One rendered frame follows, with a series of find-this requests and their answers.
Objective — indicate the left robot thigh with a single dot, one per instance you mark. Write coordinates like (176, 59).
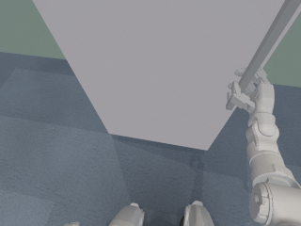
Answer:
(129, 215)

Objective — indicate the robot right forearm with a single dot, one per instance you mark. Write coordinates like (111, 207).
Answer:
(262, 152)

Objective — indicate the right robot upper arm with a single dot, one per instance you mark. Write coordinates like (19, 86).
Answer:
(275, 205)

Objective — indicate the right robot hand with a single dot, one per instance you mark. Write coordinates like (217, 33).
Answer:
(263, 96)

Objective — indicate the fridge door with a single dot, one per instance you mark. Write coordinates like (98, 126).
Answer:
(159, 70)

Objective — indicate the right robot shin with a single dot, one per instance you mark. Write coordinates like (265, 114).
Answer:
(197, 203)

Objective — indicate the handle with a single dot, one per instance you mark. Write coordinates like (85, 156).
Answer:
(284, 15)

